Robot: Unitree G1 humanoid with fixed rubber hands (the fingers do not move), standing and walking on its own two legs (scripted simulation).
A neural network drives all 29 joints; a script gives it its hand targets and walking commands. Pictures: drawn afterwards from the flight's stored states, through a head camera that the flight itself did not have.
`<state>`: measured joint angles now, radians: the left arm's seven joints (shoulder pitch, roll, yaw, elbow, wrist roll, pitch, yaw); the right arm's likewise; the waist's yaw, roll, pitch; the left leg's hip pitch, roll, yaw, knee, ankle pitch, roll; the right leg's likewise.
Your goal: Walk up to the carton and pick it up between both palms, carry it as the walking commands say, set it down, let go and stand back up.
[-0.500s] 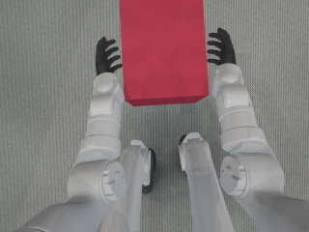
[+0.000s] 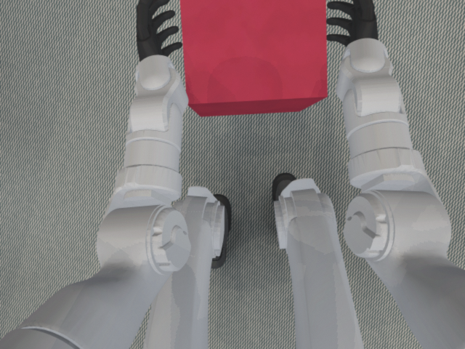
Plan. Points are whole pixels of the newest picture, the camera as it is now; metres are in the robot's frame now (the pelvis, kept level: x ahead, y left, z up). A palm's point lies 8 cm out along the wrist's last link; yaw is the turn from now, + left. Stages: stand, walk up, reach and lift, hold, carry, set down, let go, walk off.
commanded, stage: set down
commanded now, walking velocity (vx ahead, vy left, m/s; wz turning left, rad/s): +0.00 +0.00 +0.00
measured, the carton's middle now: (249, 29) +0.57 -0.04 -0.24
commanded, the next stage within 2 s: none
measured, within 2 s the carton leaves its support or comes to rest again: rests again in 1.60 s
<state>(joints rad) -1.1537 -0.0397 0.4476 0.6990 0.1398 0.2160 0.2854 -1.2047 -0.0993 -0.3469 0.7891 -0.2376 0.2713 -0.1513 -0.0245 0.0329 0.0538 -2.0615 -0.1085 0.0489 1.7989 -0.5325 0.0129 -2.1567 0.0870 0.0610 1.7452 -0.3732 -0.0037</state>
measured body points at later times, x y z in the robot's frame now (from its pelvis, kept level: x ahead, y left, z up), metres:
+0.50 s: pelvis +0.00 +0.00 -0.05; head +0.37 -0.04 +0.19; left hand +0.54 +0.10 -0.23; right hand +0.53 -0.20 -0.24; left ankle +0.10 +0.10 -0.44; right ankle +0.14 -0.11 -0.44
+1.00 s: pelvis +0.00 +0.00 -0.07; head +0.39 -0.02 +0.16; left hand +0.55 +0.11 -0.26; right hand +0.55 -0.20 -0.28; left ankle +0.10 +0.10 -0.44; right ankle +0.14 -0.11 -0.44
